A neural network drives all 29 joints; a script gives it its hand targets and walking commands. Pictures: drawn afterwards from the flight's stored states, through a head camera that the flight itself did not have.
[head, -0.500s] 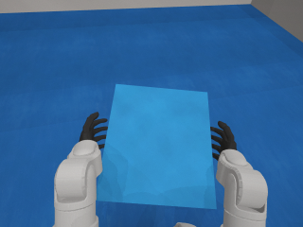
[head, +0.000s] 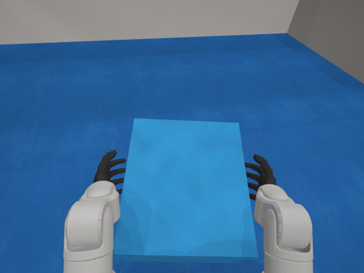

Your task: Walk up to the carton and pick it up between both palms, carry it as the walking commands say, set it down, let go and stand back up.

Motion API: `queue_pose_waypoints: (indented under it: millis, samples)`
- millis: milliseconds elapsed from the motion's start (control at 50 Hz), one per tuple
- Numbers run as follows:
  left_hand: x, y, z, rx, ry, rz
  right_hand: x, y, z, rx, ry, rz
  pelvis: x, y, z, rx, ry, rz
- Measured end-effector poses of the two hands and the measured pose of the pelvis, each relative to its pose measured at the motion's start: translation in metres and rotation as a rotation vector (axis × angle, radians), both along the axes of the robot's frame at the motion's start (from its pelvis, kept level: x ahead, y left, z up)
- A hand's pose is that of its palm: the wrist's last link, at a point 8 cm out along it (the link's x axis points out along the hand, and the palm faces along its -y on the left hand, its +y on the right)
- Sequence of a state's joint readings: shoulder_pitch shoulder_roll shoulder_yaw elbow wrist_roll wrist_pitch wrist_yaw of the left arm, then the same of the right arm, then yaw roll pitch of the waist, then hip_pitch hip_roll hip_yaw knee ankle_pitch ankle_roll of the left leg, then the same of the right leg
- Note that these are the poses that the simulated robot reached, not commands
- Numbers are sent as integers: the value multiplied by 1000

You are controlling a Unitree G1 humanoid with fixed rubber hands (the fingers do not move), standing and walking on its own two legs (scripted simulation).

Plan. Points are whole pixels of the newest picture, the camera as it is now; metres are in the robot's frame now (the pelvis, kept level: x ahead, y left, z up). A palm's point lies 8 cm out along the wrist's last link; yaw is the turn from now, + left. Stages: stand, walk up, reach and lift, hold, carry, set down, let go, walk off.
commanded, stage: carry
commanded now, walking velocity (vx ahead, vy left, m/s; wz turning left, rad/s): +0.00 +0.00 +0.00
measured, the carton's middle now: (183, 193) +0.29 +0.01 +0.02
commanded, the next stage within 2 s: none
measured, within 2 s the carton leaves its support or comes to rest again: neither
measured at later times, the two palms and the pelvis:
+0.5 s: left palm (109, 186) +0.25 +0.16 +0.08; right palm (262, 193) +0.26 -0.15 +0.08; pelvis -0.01 +0.00 +0.00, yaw +1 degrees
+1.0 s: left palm (103, 185) +0.25 +0.17 +0.09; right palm (258, 195) +0.25 -0.14 +0.08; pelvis +0.00 +0.01 -0.01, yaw -1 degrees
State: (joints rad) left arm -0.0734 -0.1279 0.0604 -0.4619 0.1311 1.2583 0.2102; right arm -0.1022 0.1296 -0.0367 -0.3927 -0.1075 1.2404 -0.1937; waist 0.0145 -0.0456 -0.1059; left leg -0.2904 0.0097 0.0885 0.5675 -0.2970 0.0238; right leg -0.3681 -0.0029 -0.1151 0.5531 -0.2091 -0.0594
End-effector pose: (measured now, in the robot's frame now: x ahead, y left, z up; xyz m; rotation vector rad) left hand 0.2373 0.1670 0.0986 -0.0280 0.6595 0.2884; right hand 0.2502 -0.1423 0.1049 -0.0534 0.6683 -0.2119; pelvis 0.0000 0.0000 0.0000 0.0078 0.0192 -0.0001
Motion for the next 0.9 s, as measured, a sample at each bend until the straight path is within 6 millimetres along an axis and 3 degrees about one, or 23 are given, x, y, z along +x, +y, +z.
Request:
queue_pose_waypoints:
  millis: [220, 500, 840, 900]
  samples:
    - [-2, -4, 2, 17, 9, -8, -6, -4, -5, 16, 8, -9, -6, -1, -2, -7, -3, 7]
    - [16, -3, -19, 17, 27, -21, 12, -3, -24, 13, 25, -15, -8, 1, -3, -7, 6, 12]
    - [23, 9, -38, 5, 14, -34, 21, 6, -45, 15, 12, 3, -2, 11, -3, -6, -6, 11]
    - [18, 9, -28, 13, -19, -19, 16, 8, -34, 20, -21, -6, -2, 12, -5, -4, -1, 4]
